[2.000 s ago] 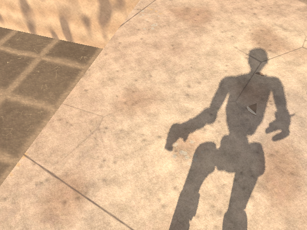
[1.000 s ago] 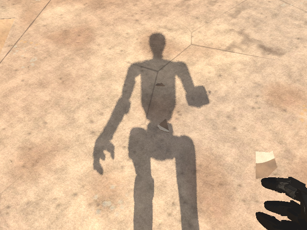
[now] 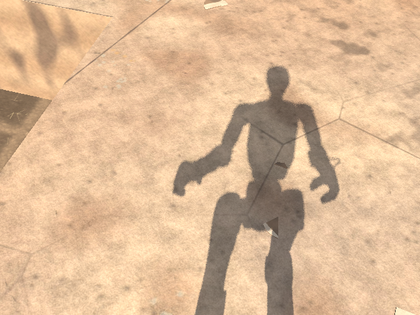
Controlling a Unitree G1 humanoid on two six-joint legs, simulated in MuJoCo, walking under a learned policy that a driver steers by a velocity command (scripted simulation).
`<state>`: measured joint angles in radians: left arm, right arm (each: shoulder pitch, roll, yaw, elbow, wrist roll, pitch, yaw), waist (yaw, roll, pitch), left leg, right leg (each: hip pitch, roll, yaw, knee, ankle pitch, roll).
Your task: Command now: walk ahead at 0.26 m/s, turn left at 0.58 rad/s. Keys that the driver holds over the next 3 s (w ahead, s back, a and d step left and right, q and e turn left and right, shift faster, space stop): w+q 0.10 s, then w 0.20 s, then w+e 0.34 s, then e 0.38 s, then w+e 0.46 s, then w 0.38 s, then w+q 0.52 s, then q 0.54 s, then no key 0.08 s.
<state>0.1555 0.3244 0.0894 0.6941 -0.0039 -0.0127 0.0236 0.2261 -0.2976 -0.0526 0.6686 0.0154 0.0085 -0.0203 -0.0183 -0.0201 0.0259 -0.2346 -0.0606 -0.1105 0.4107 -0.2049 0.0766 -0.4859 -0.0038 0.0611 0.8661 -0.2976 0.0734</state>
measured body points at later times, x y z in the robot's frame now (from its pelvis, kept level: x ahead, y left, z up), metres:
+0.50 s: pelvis +0.16 -0.02 +0.00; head +0.19 -0.03 +0.45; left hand +0.11 +0.25 -0.12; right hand +0.40 -0.23 -0.09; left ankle +0.27 +0.15 -0.71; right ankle +0.10 -0.15 -0.75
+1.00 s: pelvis +0.36 +0.04 -0.01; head +0.41 +0.02 +0.44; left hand +0.60 +0.26 -0.09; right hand +0.41 -0.27 -0.13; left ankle +0.33 +0.15 -0.75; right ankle +0.47 -0.10 -0.72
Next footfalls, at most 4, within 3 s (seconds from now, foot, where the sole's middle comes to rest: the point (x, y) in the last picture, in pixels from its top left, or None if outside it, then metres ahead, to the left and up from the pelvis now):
0.20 right None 0.14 -0.14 -0.78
0.62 left None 0.37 0.15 -0.78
1.08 right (234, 306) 0.50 -0.10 -0.78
1.50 left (179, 248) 0.69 0.08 -0.78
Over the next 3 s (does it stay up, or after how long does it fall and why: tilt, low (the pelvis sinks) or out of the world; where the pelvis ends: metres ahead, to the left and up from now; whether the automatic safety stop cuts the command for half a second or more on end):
stays up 1.13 -0.29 -0.02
